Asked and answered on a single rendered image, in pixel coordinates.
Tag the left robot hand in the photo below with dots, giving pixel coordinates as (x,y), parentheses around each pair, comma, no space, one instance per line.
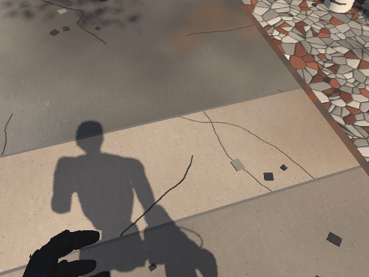
(44,262)

